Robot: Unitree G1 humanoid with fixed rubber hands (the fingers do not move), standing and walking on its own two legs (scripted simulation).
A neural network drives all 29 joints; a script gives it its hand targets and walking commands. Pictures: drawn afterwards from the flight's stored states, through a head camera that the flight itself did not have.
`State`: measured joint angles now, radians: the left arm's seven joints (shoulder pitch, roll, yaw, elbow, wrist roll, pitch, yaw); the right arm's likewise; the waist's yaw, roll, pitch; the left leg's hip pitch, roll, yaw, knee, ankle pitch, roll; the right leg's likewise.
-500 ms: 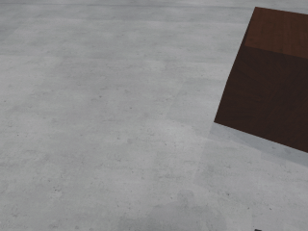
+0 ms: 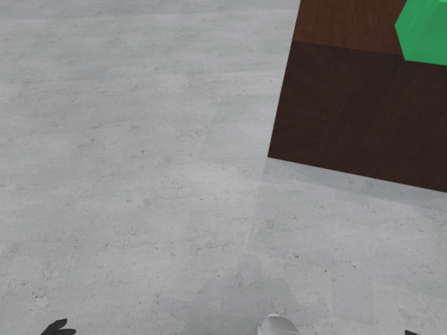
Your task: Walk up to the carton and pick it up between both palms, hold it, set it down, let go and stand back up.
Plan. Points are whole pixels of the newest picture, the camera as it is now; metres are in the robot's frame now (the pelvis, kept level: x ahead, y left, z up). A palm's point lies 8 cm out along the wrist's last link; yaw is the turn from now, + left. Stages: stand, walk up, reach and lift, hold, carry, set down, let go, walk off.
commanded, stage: walk up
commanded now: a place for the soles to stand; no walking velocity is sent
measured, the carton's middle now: (439, 18) +1.09 -0.71 +0.03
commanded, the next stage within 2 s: none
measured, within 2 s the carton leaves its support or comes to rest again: neither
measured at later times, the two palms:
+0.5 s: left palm (148, 281) +0.23 +0.17 -0.13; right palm out of the picture +0.07 -0.45 -0.06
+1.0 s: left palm (225, 224) +0.35 +0.01 -0.10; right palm out of the picture +0.15 -0.60 -0.09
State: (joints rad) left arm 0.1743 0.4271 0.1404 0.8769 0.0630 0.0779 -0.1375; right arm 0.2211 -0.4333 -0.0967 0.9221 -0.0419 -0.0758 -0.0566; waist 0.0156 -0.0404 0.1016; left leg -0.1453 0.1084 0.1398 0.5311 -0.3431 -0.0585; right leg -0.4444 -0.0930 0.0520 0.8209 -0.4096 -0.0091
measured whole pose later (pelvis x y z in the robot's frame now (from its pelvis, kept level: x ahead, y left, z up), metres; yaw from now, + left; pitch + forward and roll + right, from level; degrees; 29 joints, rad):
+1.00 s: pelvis +0.19 -0.27 -0.01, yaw -16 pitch -2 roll -1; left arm 0.28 0.39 0.11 0.72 0.04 0.00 -0.09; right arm 0.36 -0.43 -0.04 0.85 -0.01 -0.10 -0.03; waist 0.05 -0.01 0.08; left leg -0.46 0.08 0.10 0.83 -0.41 0.03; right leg -0.30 0.02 -0.09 0.67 -0.34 -0.06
